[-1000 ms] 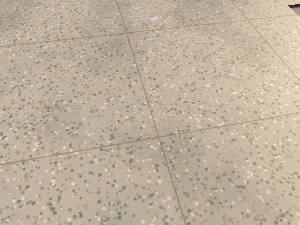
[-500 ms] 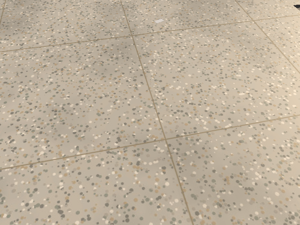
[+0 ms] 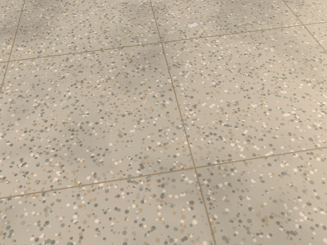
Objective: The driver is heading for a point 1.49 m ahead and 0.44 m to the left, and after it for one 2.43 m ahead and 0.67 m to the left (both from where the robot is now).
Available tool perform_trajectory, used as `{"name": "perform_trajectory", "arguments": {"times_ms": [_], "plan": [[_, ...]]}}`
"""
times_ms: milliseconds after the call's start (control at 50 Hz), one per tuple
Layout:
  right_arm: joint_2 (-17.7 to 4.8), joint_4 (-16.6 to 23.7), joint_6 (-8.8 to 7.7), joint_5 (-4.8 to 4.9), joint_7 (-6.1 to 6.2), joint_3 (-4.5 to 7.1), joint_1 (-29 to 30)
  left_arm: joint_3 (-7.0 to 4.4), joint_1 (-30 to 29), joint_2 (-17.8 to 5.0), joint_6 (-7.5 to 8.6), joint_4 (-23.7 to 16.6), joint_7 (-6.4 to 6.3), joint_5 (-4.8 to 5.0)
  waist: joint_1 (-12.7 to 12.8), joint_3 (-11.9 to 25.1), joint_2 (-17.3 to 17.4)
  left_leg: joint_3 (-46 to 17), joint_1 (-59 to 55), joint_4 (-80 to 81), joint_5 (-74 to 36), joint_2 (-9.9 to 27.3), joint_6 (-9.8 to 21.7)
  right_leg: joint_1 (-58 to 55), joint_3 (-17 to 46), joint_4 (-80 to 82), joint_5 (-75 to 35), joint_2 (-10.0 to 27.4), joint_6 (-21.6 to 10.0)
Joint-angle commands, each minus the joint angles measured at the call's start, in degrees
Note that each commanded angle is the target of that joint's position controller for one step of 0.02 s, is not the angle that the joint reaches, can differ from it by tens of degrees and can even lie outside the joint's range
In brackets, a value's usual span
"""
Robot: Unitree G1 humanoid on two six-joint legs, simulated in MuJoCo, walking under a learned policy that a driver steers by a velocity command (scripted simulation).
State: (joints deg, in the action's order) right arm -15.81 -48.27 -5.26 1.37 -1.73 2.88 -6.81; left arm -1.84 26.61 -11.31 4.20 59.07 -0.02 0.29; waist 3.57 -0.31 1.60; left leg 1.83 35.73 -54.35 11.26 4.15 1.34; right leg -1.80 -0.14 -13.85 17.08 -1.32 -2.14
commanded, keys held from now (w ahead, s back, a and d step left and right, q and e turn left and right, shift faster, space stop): w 0.64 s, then w+q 0.36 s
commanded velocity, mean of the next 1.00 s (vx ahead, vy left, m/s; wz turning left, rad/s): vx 0.48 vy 0.00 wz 0.11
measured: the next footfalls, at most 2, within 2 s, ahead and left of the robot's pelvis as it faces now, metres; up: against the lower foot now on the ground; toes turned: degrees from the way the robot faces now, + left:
left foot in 0.20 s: +0.30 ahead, +0.14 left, +0.00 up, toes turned +2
right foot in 0.74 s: +0.59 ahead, -0.10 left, +0.00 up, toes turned +0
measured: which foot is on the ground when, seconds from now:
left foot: up 0.00-0.18, down 0.20-0.76, up 0.78-1.00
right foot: down 0.00-0.20, up 0.22-0.72, down 0.74-1.00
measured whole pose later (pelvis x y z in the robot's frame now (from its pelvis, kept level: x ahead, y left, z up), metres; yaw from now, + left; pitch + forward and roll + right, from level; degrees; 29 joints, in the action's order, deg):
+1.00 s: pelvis +0.55 +0.00 +0.00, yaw +9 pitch +0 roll -2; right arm -17.2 -50.1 -2.2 1.9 0.4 4.3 -12.9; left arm -3.4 15.4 -14.1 6.3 52.7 0.5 -0.9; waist 1.6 -1.5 2.8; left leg -4.0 36.9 -61.6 11.4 6.4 1.3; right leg 6.9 -9.5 -16.5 10.2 -1.5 -2.6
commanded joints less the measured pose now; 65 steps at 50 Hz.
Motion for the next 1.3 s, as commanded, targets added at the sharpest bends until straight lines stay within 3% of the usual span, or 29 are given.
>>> {"name": "perform_trajectory", "arguments": {"times_ms": [20,120,160,180,200,220,240,260,280,300,340,460,560,660,700,740,760,780,800,820,840,880,980,1120,1200,1240,1260,1280,1300], "plan": [[0.91,6.94,-0.57,-0.2,-0.66,-1.29,11.65,-1.46,-0.52,-10.22,0.48,-2.99,-1.24,-0.1,0.61,-6.88,-6.52,2.08,0.42,14.74,-9.17,-1.41,-1.39,6.65,6.11,8.63,-19.65,11.13,-8.1],[-4.08,8.44,-0.31,0.34,-0.75,-0.03,12.58,-2.32,0.49,-11.77,0.85,-1.74,-1.19,1.01,-2.16,-6.72,-7.81,0.04,-5.92,23.64,-11.69,-2.72,2.09,0.08,4.79,6.05,-28.91,15.38,-6.26],[-6.84,6.28,-0.15,0.21,-0.44,1.6,4.11,-2.79,-0.86,-12.79,-0.02,-2.11,-1.09,0.31,-7.16,0.26,-9.1,1.8,-17.05,22.61,-8.41,-5.54,4.52,-2.43,2.67,-5.74,-48.68,14.77,-4.49],[-8.61,3.3,0.21,0.41,-0.03,2.83,-5.26,-2.55,-1.17,-12.15,-0.6,-2.47,-1.1,-0.1,-11.52,5.68,-8.53,2.54,-29.04,22.72,-7.78,-6.49,6.04,1.27,1.01,-17.09,-51.84,12.41,-3.04],[-12.02,1.13,0.57,-0.17,0.6,3.83,-15.2,-1.65,-0.53,-9.97,-0.81,-3.86,-1.09,-1.07,-14.43,12.79,-2.41,-9.59,-46.52,21.34,-4.09,3.72,9.31,14.94,-0.16,-35.22,-35.06,9.44,-1.55],[-15.55,-0.45,0.49,-1.03,-0.05,4.12,-18.25,0.91,8.07,-0.11,0.39,-4.1,-0.34,-0.41,-8.78,22.87,15.61,-40.58,-61.34,32.12,13.64,18.0,19.25,33.49,2.25,-56.43,10.82,-2.25,1.46],[-9.79,-0.32,0.27,-0.6,-0.25,2.69,-15.93,-0.45,3.54,-6.35,1.97,-3.81,0.08,1.25,-10.51,18.59,10.7,-47.41,-56.8,40.17,21.42,16.74,17.48,39.78,8.76,-63.82,14.35,-0.34,0.27],[-7.58,0.36,-0.14,-0.5,-0.16,2.0,-10.26,-1.56,-3.28,-10.14,2.83,-6.33,0.22,2.75,-9.27,8.15,7.53,-38.25,-47.72,40.93,18.48,15.35,14.63,44.05,6.89,-65.11,9.6,2.67,-0.86],[-6.58,1.29,-0.58,-0.83,-0.26,1.61,-5.41,-1.55,-6.54,-10.37,3.19,-7.18,-0.23,2.47,-7.29,4.34,1.46,-30.74,-38.54,41.97,10.57,13.4,13.34,41.38,5.89,-62.46,3.76,5.85,-1.28],[-5.31,1.51,-0.96,-1.5,-0.5,1.29,-2.65,-1.99,-7.59,-10.09,2.94,-7.28,-0.69,1.53,-5.29,1.96,-0.02,-24.56,-31.34,42.98,3.33,11.14,12.46,38.39,5.28,-59.15,0.36,7.88,-1.14],[-3.67,0.86,-1.42,-2.07,-0.73,0.83,-1.33,-2.05,-5.05,-7.9,1.46,-6.89,-0.91,0.89,-2.18,1.87,2.48,-18.34,-24.86,45.84,-0.5,8.34,12.08,32.58,5.74,-55.19,-2.16,9.96,-0.95],[-7.09,-2.13,-1.42,-1.48,1.08,1.43,-7.38,-2.22,-15.52,-7.71,0.21,-11.15,-1.09,-0.33,-3.5,-2.89,0.3,-11.88,-23.85,50.2,-4.41,7.72,13.04,41.27,4.2,-38.46,-14.51,11.14,2.35],[-8.31,-4.13,-0.65,-0.6,1.94,1.46,-12.97,-1.27,-25.65,-6.21,1.16,-13.91,0.1,0.25,-7.21,-3.79,0.26,-6.57,-27.31,49.34,-7.32,6.0,10.54,38.09,0.98,-22.21,-25.07,7.87,2.83],[-8.72,-6.39,1.02,-0.26,2.05,1.76,-17.48,-0.98,-32.09,-7.35,1.91,-17.31,1.86,0.77,-8.45,-4.88,0.83,-8.14,-37.57,43.69,-11.67,9.99,9.93,39.41,1.28,-15.36,-18.1,6.24,0.93],[-9.64,-6.23,1.65,-0.15,2.18,2.08,-16.59,-1.65,-29.04,-9.25,2.38,-17.2,2.14,0.81,-5.82,-3.13,2.49,-9.74,-39.09,39.4,-19.12,10.72,9.0,33.57,0.74,-13.36,-13.42,4.58,-0.33],[-8.53,-5.1,1.95,-0.58,2.15,1.47,-14.53,-4.11,-13.47,-14.22,2.84,-13.01,1.47,0.47,1.95,6.92,2.28,-6.67,-32.89,22.07,-30.15,5.72,6.31,10.05,0.06,-12.84,-14.31,3.77,-3.54],[-5.1,-3.0,1.69,-2.03,2.13,0.12,-14.71,-5.36,-2.22,-19.16,2.63,-11.31,0.75,-0.41,5.3,17.44,-5.26,-3.54,-20.3,2.78,-12.83,0.83,3.93,-8.55,13.26,-15.1,-14.89,16.21,-7.26],[1.36,-3.13,0.45,-0.55,1.72,-1.47,-22.42,-5.59,-0.99,-20.78,2.06,-9.92,1.11,-0.58,0.91,24.08,-20.62,-4.74,0.18,-13.68,21.82,-7.7,1.2,-23.77,38.04,-7.59,-3.19,26.99,-14.83],[-6.33,-3.83,-0.24,1.09,1.85,0.32,-18.21,-3.93,-2.83,-14.06,2.06,-10.94,1.06,-0.37,3.09,18.7,-12.51,-10.58,5.4,-19.49,21.44,-4.4,1.59,-19.06,36.59,-4.44,2.23,24.81,-12.34],[-8.49,-2.31,-0.53,1.88,1.93,1.17,-13.34,-3.12,-7.39,-11.57,2.21,-11.65,0.81,-0.25,2.36,10.66,-9.98,-9.4,7.78,-19.73,15.62,-1.78,2.1,-11.36,26.98,-3.29,-0.6,23.05,-9.64],[-7.57,-2.14,-0.34,1.52,2.33,1.2,-11.42,-2.63,-11.55,-10.27,2.37,-12.12,0.89,-0.37,0.44,6.84,-5.91,-8.38,5.33,-17.8,10.55,0.83,1.66,-3.67,20.78,-1.31,-5.68,20.85,-8.49],[-5.41,-2.2,0.95,0.75,2.39,1.69,-11.94,-2.16,-15.48,-8.15,2.74,-11.86,0.99,-1.04,-2.69,2.48,-7.3,-8.65,0.24,-13.59,4.86,3.6,1.09,5.69,11.65,2.81,-10.37,17.44,-7.18],[-2.52,0.6,3.3,0.33,2.06,1.7,-9.01,-3.06,-15.3,-9.85,3.21,-10.04,0.14,-1.32,-4.27,-1.5,-5.05,-8.34,3.66,-7.39,-2.36,4.57,-0.41,9.53,0.46,6.75,-19.92,16.6,-8.43],[-1.1,6.08,2.67,-0.27,-0.39,0.69,3.71,-4.05,-11.27,-13.03,1.71,-8.71,-1.21,-0.43,-0.24,-5.0,-3.05,-2.01,4.05,13.18,-13.79,3.01,0.43,3.54,-9.17,7.03,-22.14,16.64,-7.04],[-2.43,9.3,2.86,-0.04,-1.71,1.11,6.46,-4.77,-10.0,-14.7,-0.09,-8.21,-1.34,0.65,-1.01,-4.69,-4.32,1.42,2.93,17.26,-6.5,0.51,3.23,-4.18,-11.81,0.66,-35.4,18.76,-5.36],[-4.84,9.26,3.21,0.11,-1.82,2.44,1.83,-5.27,-11.29,-16.43,-0.99,-8.91,-1.65,1.01,-4.56,-0.45,-6.54,4.81,-5.65,16.89,-0.62,-3.68,5.57,-5.21,-13.18,-8.98,-53.6,18.5,-4.05],[-7.04,7.78,3.31,0.35,-1.64,3.79,-5.09,-5.34,-12.28,-16.88,-1.52,-9.28,-1.74,1.18,-8.68,3.22,-6.38,5.93,-14.84,18.87,-0.54,-6.31,7.26,-3.24,-14.16,-18.8,-57.66,17.23,-2.95],[-10.82,5.2,3.57,0.45,-0.73,5.92,-14.76,-4.93,-12.41,-16.16,-1.56,-9.76,-1.86,0.99,-13.4,8.13,-4.14,3.46,-30.57,22.33,-3.27,-7.6,9.56,5.19,-14.9,-33.08,-50.24,14.76,-0.57],[-16.8,4.05,4.04,0.55,0.56,7.35,-18.25,-3.05,-9.94,-9.51,-0.86,-11.8,-1.61,-1.3,-10.7,11.35,8.96,-18.46,-46.71,24.2,-2.37,5.02,14.78,25.55,-14.47,-52.97,-9.43,8.48,2.51]]}}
